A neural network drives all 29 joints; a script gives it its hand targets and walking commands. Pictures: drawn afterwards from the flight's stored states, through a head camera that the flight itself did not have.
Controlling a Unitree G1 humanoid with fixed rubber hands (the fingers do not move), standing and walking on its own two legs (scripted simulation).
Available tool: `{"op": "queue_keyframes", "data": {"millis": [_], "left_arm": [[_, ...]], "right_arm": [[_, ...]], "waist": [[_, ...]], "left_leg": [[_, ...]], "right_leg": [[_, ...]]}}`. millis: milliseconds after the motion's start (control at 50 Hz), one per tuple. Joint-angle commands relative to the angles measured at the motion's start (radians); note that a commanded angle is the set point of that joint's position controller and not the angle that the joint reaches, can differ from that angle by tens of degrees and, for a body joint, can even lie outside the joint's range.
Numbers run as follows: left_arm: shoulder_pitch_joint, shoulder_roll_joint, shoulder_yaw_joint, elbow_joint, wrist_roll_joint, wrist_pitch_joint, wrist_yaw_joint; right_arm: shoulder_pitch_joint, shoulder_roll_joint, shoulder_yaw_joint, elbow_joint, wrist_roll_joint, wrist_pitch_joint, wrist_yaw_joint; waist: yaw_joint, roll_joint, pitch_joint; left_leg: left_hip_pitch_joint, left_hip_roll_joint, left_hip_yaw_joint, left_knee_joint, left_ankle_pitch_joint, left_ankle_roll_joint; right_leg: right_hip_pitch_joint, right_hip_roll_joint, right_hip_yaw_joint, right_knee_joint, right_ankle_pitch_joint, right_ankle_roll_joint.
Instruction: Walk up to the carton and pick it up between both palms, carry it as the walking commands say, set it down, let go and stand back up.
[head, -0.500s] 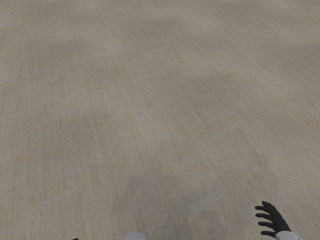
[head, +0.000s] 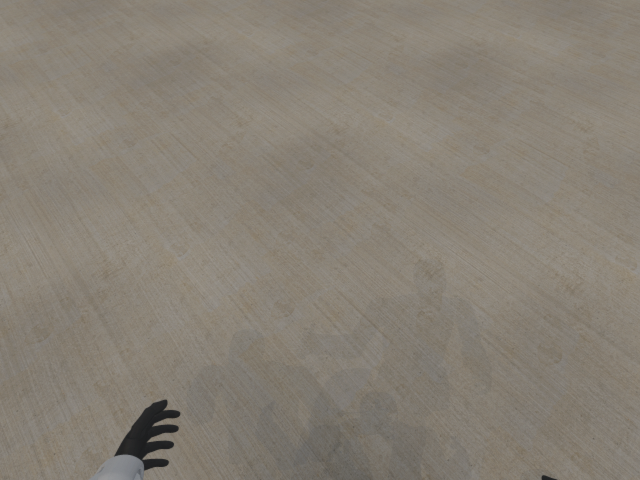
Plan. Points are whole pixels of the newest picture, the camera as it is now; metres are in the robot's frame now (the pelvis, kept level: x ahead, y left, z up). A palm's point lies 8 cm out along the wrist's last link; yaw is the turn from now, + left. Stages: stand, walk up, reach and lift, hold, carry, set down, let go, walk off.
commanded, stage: walk up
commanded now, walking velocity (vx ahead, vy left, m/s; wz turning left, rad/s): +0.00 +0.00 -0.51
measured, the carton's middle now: out of the picture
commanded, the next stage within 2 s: none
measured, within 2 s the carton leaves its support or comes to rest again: neither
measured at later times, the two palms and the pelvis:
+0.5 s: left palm (143, 478) +0.14 +0.26 -0.12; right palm out of the picture +0.05 -0.28 -0.09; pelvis -0.01 +0.01 +0.00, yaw -14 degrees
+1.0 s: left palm (230, 426) +0.19 +0.15 -0.09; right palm out of the picture -0.11 -0.32 -0.11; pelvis -0.04 -0.03 +0.01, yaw -30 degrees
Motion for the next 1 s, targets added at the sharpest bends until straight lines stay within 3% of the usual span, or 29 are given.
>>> {"op": "queue_keyframes", "data": {"millis": [0, 20, 40, 60, 80, 120, 160, 280, 340, 380, 400, 420, 440, 460, 480, 500, 520, 560, 620, 680, 720, 760, 800, 820, 840, 860, 880, 920, 980], "left_arm": [[0.133, 0.159, 0.038, -0.016, 0.009, -0.039, 0.009], [0.174, 0.26, 0.063, -0.026, 0.02, -0.044, 0.018], [0.178, 0.238, 0.065, -0.02, 0.008, -0.043, 0.027], [0.122, 0.198, 0.059, -0.033, 0.008, -0.039, 0.035], [0.061, 0.162, 0.051, -0.045, 0.013, -0.033, 0.039], [0.04, 0.132, 0.043, -0.048, 0.014, -0.031, 0.045], [0.073, 0.131, 0.042, -0.042, 0.016, -0.034, 0.043], [0.13, 0.144, 0.052, -0.04, 0.023, -0.029, 0.045], [0.119, 0.145, 0.058, -0.041, 0.023, -0.024, 0.041], [0.102, 0.145, 0.061, -0.038, 0.017, -0.02, 0.037], [0.106, 0.124, 0.052, -0.039, 0.014, -0.021, 0.033], [0.112, 0.084, 0.039, -0.05, 0.015, -0.027, 0.029], [0.099, 0.038, 0.026, -0.088, 0.022, -0.027, 0.027], [0.054, 0.067, 0.049, -0.091, 0.014, -0.014, 0.034], [0.071, 0.078, 0.054, -0.085, 0.012, -0.008, 0.031], [0.095, 0.078, 0.056, -0.072, 0.014, -0.004, 0.023], [0.108, 0.077, 0.053, -0.062, 0.015, 0.0, 0.013], [0.101, 0.07, 0.047, -0.059, 0.01, 0.004, 0.004], [0.055, 0.049, 0.025, -0.081, -0.001, 0.002, -0.003], [0.019, 0.035, 0.007, -0.088, -0.002, -0.001, -0.011], [0.023, 0.038, 0.004, -0.086, -0.008, -0.006, -0.012], [0.047, 0.044, 0.004, -0.077, -0.009, -0.012, -0.01], [0.112, 0.059, 0.009, -0.05, -0.001, -0.021, -0.005], [0.15, 0.093, 0.019, -0.038, 0.01, -0.028, 0.001], [0.185, 0.17, 0.034, -0.041, 0.012, -0.039, 0.007], [0.238, 0.239, 0.05, -0.042, 0.017, -0.035, 0.015], [0.197, 0.229, 0.05, -0.047, 0.006, -0.036, 0.021], [0.09, 0.17, 0.041, -0.068, 0.005, -0.039, 0.032], [0.085, 0.136, 0.039, -0.067, 0.009, -0.046, 0.033]], "right_arm": [[0.04, -0.096, -0.034, -0.058, 0.009, 0.007, 0.006], [-0.037, -0.067, -0.005, -0.115, 0.015, 0.021, 0.003], [-0.053, -0.089, -0.02, -0.111, 0.019, 0.033, -0.007], [-0.046, -0.1, -0.025, -0.102, 0.018, 0.033, -0.006], [-0.029, -0.105, -0.027, -0.087, 0.014, 0.03, -0.005], [-0.014, -0.109, -0.03, -0.08, 0.009, 0.035, 0.0], [-0.034, -0.097, -0.025, -0.09, 0.01, 0.041, 0.0], [-0.087, -0.079, -0.014, -0.122, 0.017, 0.041, 0.002], [-0.069, -0.066, -0.007, -0.121, 0.022, 0.029, 0.002], [-0.033, -0.058, -0.002, -0.11, 0.023, 0.016, -0.003], [-0.003, -0.075, -0.006, -0.099, 0.019, 0.004, -0.008], [0.03, -0.131, -0.017, -0.089, 0.01, -0.004, -0.013], [0.015, -0.225, -0.036, -0.1, -0.007, -0.001, -0.017], [0.003, -0.227, -0.027, -0.117, 0.013, -0.004, -0.011], [-0.033, -0.198, -0.014, -0.127, 0.014, -0.006, -0.008], [-0.071, -0.16, 0.0, -0.132, 0.006, -0.006, -0.008], [-0.1, -0.13, 0.01, -0.133, -0.001, -0.007, -0.011], [-0.092, -0.116, 0.007, -0.125, -0.004, -0.014, -0.013], [-0.022, -0.134, -0.003, -0.083, -0.006, -0.019, -0.011], [0.039, -0.158, -0.011, -0.061, -0.005, -0.012, -0.01], [0.046, -0.174, -0.023, -0.064, -0.003, -0.009, -0.006], [0.033, -0.187, -0.033, -0.071, -0.004, -0.002, -0.002], [0.008, -0.187, -0.037, -0.081, 0.003, 0.007, 0.002], [0.014, -0.163, -0.028, -0.087, 0.007, 0.008, 0.006], [0.0, -0.113, -0.016, -0.119, 0.006, 0.013, 0.009], [-0.069, -0.099, 0.002, -0.16, 0.013, 0.026, 0.001], [-0.062, -0.107, -0.009, -0.153, 0.017, 0.031, -0.002], [-0.024, -0.111, -0.017, -0.139, 0.016, 0.023, 0.001], [-0.008, -0.101, -0.017, -0.135, 0.012, 0.029, 0.007]], "waist": [[0.066, -0.117, -0.156], [0.103, -0.357, -0.144], [0.082, -0.235, -0.145], [0.058, -0.183, -0.124], [0.034, -0.153, -0.121], [0.015, -0.16, -0.134], [0.023, -0.154, -0.131], [0.044, -0.173, -0.11], [0.029, -0.184, -0.116], [-0.002, -0.165, -0.124], [-0.022, -0.123, -0.14], [-0.043, -0.003, -0.147], [-0.046, 0.282, -0.116], [-0.031, 0.181, -0.097], [-0.007, 0.09, -0.092], [0.008, 0.066, -0.09], [0.016, 0.112, -0.08], [0.012, 0.178, -0.07], [-0.002, 0.184, -0.054], [-0.012, 0.197, -0.061], [-0.006, 0.203, -0.083], [0.007, 0.212, -0.094], [0.047, 0.177, -0.11], [0.064, 0.108, -0.136], [0.084, -0.154, -0.13], [0.123, -0.319, -0.129], [0.092, -0.236, -0.121], [0.04, -0.15, -0.123], [0.02, -0.161, -0.156]], "left_leg": [[-0.115, 0.05, -0.075, 0.23, 0.099, 0.051], [-0.344, -0.083, -0.117, 0.382, -0.338, -0.014], [-0.322, -0.059, -0.223, 0.508, -0.364, -0.021], [-0.297, -0.046, -0.248, 0.52, -0.297, -0.025], [-0.264, -0.051, -0.238, 0.509, -0.219, -0.03], [-0.229, -0.073, -0.221, 0.492, -0.144, -0.039], [-0.213, -0.093, -0.209, 0.436, -0.145, -0.046], [-0.164, -0.135, -0.204, 0.234, -0.13, -0.044], [-0.071, -0.164, -0.191, 0.092, -0.109, -0.029], [0.039, -0.179, -0.172, -0.081, -0.004, -0.012], [0.147, -0.141, -0.179, -0.179, 0.089, -0.001], [0.248, -0.012, -0.297, -0.272, 0.08, 0.033], [0.256, 0.281, -0.548, -0.344, 0.227, 0.151], [0.127, 0.36, -0.564, -0.313, 0.352, 0.221], [0.078, 0.315, -0.492, -0.278, 0.384, 0.211], [0.062, 0.248, -0.39, -0.269, 0.366, 0.182], [0.061, 0.191, -0.306, -0.266, 0.358, 0.157], [0.079, 0.147, -0.238, -0.254, 0.382, 0.134], [0.135, 0.154, -0.225, -0.248, 0.38, 0.138], [0.201, 0.176, -0.207, -0.204, 0.564, 0.147], [0.19, 0.181, -0.177, -0.179, 0.611, 0.137], [0.163, 0.183, -0.161, -0.152, 0.572, 0.124], [0.095, 0.152, -0.116, -0.082, 0.418, 0.088], [0.027, 0.101, -0.086, 0.006, 0.27, 0.057], [-0.147, -0.007, -0.037, 0.22, -0.084, 0.005], [-0.303, -0.075, -0.107, 0.368, -0.298, -0.044], [-0.339, -0.055, -0.188, 0.478, -0.294, -0.053], [-0.301, -0.045, -0.223, 0.497, -0.171, -0.053], [-0.244, -0.075, -0.203, 0.461, -0.106, -0.051]], "right_leg": [[0.231, -0.197, 0.167, -0.216, 0.39, -0.07], [0.245, -0.412, 0.51, -0.21, 0.771, -0.201], [0.213, -0.4, 0.441, -0.198, 0.862, -0.244], [0.167, -0.338, 0.351, -0.187, 0.814, -0.233], [0.142, -0.281, 0.284, -0.179, 0.782, -0.215], [0.144, -0.221, 0.225, -0.151, 0.835, -0.19], [0.145, -0.214, 0.241, -0.148, 0.841, -0.188], [0.13, -0.223, 0.359, -0.199, 0.679, -0.199], [0.095, -0.202, 0.39, -0.205, 0.628, -0.182], [0.053, -0.162, 0.384, -0.171, 0.549, -0.146], [-0.015, -0.13, 0.365, -0.126, 0.436, -0.115], [-0.138, -0.066, 0.306, -0.019, 0.278, -0.075], [-0.315, 0.083, 0.115, 0.226, -0.119, -0.02], [-0.305, 0.035, 0.109, 0.439, -0.252, 0.002], [-0.295, 0.018, 0.137, 0.54, -0.216, 0.002], [-0.287, 0.01, 0.134, 0.599, -0.14, 0.004], [-0.285, 0.007, 0.116, 0.61, -0.079, 0.012], [-0.275, 0.004, 0.078, 0.565, -0.04, 0.03], [-0.265, -0.018, 0.042, 0.387, -0.028, 0.033], [-0.232, -0.015, 0.019, 0.231, -0.07, 0.045], [-0.154, -0.009, -0.006, 0.14, -0.067, 0.042], [-0.081, 0.004, -0.034, 0.05, -0.042, 0.034], [0.054, 0.004, -0.072, -0.12, 0.087, 0.011], [0.153, -0.042, -0.035, -0.165, 0.202, -0.02], [0.229, -0.236, 0.221, -0.241, 0.408, -0.086], [0.224, -0.376, 0.477, -0.266, 0.611, -0.208], [0.215, -0.381, 0.45, -0.251, 0.657, -0.235], [0.164, -0.288, 0.33, -0.226, 0.615, -0.2], [0.121, -0.225, 0.268, -0.206, 0.665, -0.175]]}}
